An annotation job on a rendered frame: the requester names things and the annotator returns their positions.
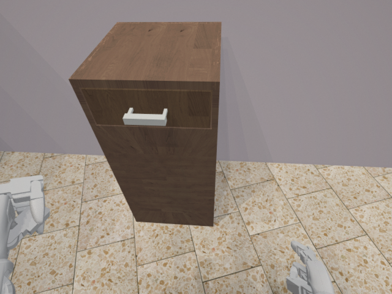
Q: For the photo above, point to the robot left hand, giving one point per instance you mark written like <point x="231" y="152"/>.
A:
<point x="24" y="195"/>

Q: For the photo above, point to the robot left forearm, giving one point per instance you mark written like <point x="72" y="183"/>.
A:
<point x="6" y="285"/>

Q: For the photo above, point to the cabinet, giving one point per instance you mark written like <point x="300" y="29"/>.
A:
<point x="167" y="174"/>

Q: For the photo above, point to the drawer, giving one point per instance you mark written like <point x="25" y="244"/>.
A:
<point x="186" y="107"/>

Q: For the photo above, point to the handle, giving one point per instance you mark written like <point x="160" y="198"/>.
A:
<point x="131" y="118"/>

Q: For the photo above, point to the robot right hand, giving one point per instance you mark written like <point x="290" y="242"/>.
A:
<point x="313" y="278"/>

